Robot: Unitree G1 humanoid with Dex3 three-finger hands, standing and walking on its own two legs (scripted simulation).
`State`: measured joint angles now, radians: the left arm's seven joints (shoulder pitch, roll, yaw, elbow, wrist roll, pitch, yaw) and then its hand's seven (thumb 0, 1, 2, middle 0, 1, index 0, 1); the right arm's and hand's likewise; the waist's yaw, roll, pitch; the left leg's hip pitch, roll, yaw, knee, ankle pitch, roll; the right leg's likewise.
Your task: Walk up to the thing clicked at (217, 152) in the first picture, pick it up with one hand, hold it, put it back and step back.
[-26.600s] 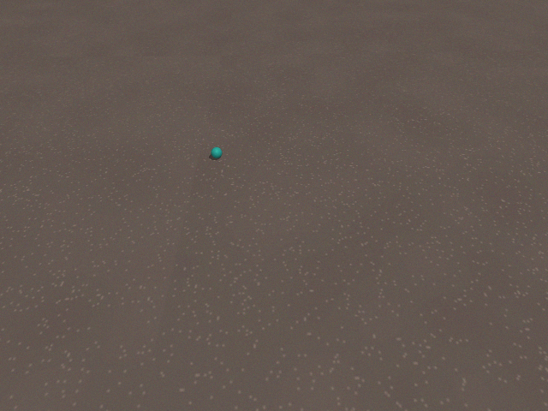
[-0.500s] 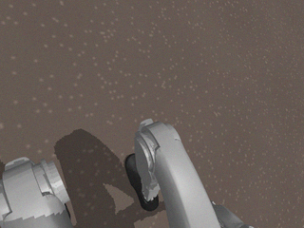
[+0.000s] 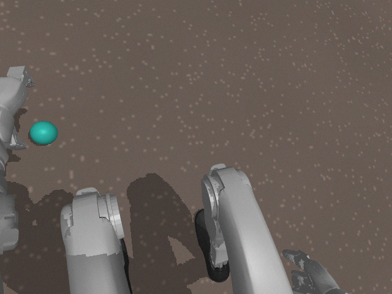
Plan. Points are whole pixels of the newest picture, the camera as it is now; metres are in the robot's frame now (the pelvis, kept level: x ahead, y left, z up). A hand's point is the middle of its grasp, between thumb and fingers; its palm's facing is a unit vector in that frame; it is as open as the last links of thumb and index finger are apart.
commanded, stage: withdraw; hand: left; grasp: from above
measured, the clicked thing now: (44, 132) +0.51 +0.31 -0.32
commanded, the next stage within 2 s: home in 0.22 s
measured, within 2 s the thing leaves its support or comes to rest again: neither
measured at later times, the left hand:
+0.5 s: hand (7, 109) +0.51 +0.32 -0.15, palm faces -0.31 -0.09 -0.95, open 13.1 cm
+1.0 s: hand out of the picture +0.32 +0.27 +0.06, palm faces -0.15 -0.75 -0.65, open 7.6 cm
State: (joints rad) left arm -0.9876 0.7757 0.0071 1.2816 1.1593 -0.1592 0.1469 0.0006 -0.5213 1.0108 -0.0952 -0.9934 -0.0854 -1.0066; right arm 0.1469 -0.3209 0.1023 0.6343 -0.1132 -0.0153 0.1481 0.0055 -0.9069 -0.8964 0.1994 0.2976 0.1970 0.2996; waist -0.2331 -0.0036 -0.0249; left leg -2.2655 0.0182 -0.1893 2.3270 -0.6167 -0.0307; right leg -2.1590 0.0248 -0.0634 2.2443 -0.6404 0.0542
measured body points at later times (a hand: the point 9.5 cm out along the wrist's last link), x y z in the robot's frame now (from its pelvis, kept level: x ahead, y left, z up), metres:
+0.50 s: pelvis +0.01 +0.01 -0.01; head +0.26 +0.08 +0.36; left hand +0.52 +0.32 -0.09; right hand +0.06 -0.26 -0.11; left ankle +0.09 +0.14 -0.32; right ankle +0.12 -0.13 -0.32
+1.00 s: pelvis +0.02 +0.00 +0.16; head +0.16 +0.05 +0.58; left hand +0.32 +0.30 +0.10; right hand +0.23 -0.24 +0.06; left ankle +0.09 +0.14 -0.32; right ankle +0.11 -0.13 -0.32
